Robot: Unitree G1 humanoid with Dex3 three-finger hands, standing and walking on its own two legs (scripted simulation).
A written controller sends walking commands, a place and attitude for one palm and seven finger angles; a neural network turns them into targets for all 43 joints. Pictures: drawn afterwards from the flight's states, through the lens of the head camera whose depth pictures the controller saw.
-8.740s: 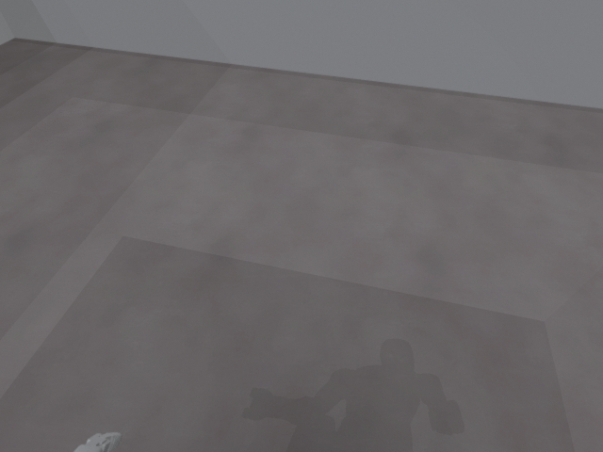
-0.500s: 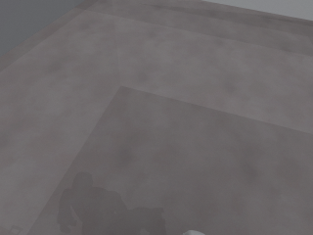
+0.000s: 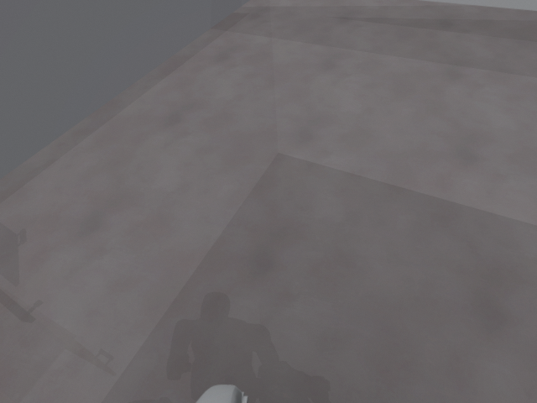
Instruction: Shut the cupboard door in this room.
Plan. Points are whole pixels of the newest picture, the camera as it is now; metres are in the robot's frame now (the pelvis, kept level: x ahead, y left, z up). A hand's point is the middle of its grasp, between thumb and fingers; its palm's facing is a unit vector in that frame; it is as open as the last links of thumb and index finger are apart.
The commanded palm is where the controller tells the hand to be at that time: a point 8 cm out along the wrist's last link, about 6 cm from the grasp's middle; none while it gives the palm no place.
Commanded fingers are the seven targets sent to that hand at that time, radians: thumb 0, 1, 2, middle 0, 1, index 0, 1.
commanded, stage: turn or walk to find it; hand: left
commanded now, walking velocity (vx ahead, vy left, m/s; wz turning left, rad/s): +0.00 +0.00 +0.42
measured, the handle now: out of the picture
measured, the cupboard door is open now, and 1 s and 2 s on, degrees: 86 86 86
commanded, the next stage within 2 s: stand and wait in 0.88 s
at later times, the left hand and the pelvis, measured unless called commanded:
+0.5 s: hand out of the picture -0.03 +0.27 -0.17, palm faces +0.24 -0.93 -0.26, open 7.4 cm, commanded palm none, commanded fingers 0.00 0.90 0.90 -0.20 -0.30 -0.20 -0.30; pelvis -0.04 +0.04 +0.00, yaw +11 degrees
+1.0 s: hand out of the picture -0.09 +0.20 -0.16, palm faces +0.42 -0.87 -0.26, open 7.3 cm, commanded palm none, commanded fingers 0.00 0.90 0.90 -0.20 -0.30 -0.20 -0.30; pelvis -0.07 +0.00 +0.00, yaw +24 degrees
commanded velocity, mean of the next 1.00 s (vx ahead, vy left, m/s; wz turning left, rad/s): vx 0.00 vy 0.00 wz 0.36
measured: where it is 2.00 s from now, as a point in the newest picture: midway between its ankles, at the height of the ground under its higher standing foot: outside the picture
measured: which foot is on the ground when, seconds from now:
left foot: up 0.00-0.24, down 0.26-0.68, up 0.70-1.00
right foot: down 0.00-0.26, up 0.28-0.64, down 0.66-1.00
